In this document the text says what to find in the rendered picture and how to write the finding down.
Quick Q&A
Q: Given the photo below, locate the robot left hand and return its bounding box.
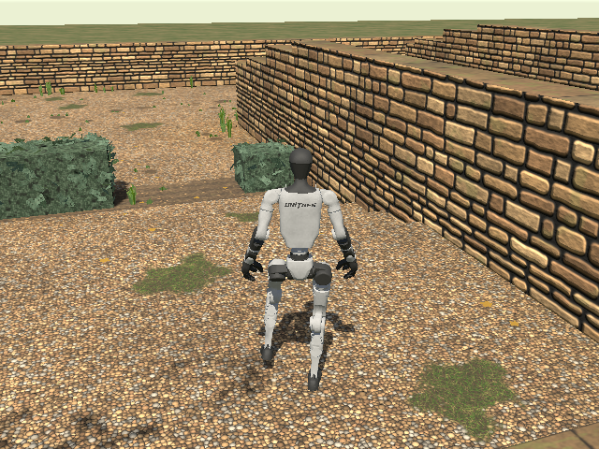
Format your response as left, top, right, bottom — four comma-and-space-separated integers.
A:
241, 259, 263, 282

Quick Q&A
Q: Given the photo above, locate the robot right shin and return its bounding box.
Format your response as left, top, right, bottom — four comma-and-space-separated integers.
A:
310, 317, 326, 379

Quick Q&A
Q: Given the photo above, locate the robot right upper arm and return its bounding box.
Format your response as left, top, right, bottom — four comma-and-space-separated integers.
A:
320, 189, 346, 240

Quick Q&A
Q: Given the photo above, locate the left robot foot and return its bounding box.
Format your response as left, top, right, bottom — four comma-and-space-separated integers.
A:
260, 344, 273, 360

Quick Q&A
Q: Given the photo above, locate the left robot forearm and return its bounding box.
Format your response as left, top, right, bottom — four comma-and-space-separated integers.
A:
244, 226, 264, 265

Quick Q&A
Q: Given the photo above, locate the robot right hand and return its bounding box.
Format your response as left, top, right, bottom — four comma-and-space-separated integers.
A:
336, 259, 358, 279

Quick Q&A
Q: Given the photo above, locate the right robot forearm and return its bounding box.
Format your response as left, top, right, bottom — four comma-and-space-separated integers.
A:
337, 226, 356, 262

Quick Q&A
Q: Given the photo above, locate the robot left upper arm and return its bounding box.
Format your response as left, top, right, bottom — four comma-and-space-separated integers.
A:
255, 188, 281, 241

